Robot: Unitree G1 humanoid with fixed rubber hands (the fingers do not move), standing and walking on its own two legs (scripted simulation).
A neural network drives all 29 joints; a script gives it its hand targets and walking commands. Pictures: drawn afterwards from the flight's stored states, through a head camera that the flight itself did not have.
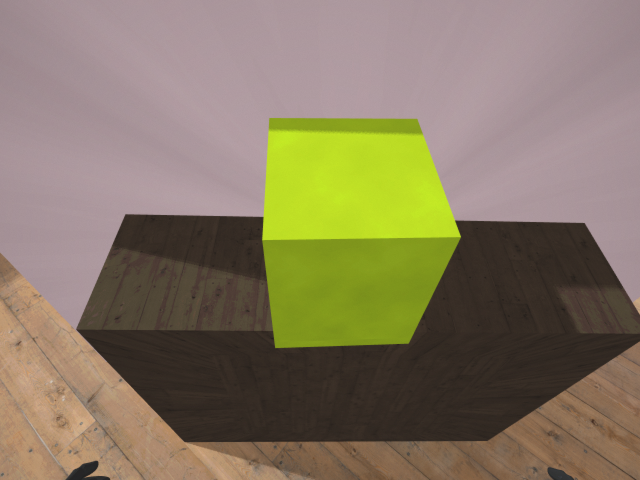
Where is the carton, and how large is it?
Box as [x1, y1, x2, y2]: [262, 118, 460, 347]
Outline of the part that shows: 269,118 262,241 275,347 408,343 460,237 417,119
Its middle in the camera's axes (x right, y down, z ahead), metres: +0.03 +0.00 +0.55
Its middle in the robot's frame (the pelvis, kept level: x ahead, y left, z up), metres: +0.42 -0.03 +0.05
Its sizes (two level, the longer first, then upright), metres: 0.210 0.200 0.250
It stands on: a pedestal, 0.70 m high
